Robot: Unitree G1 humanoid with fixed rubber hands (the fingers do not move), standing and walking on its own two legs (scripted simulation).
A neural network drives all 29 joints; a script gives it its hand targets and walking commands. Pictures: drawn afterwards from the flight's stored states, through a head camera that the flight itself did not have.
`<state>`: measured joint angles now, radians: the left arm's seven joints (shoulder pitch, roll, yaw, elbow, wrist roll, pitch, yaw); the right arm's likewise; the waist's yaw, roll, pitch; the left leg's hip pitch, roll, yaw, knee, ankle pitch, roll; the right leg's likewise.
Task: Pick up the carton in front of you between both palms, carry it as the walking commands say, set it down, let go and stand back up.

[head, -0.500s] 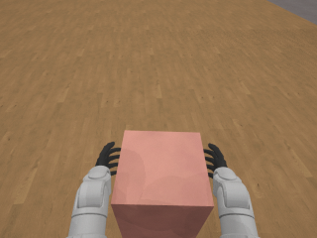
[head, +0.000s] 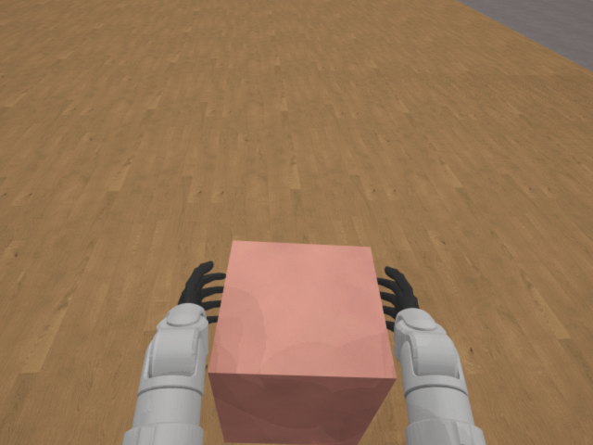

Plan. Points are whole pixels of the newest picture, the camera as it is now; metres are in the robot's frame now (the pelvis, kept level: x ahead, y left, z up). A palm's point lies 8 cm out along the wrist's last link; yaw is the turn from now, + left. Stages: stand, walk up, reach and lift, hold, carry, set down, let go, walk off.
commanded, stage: hold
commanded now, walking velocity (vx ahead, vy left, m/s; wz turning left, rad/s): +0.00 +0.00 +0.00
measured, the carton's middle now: (296, 345) +0.28 +0.00 -0.04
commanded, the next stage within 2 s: set down in 0.10 s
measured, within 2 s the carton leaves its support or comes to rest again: neither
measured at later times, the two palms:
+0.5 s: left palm (212, 301) +0.34 +0.14 -0.02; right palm (397, 315) +0.33 -0.16 -0.01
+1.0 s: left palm (235, 337) +0.39 +0.12 -0.21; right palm (379, 352) +0.36 -0.18 -0.21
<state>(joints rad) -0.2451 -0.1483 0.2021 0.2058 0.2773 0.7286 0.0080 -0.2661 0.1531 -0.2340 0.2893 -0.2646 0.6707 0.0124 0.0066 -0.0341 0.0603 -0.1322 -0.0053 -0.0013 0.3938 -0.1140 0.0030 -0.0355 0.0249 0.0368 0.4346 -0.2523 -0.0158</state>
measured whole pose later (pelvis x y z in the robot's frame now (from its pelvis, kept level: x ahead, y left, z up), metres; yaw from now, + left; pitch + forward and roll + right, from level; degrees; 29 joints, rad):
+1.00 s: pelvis -0.03 +0.00 -0.14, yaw -4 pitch +36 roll -1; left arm -0.68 -0.07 0.37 0.64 0.22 0.16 0.03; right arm -0.66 0.11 -0.42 0.61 -0.16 0.16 -0.06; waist -0.01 -0.02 -0.17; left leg -1.49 -0.06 -0.10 1.22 -0.35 -0.04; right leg -1.41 0.12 0.06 1.27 -0.48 0.00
